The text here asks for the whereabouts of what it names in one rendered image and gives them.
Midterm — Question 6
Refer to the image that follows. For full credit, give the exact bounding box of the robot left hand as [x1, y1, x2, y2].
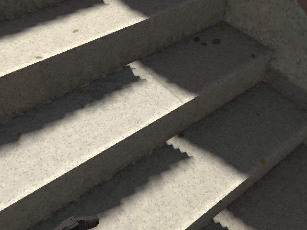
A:
[54, 216, 99, 230]

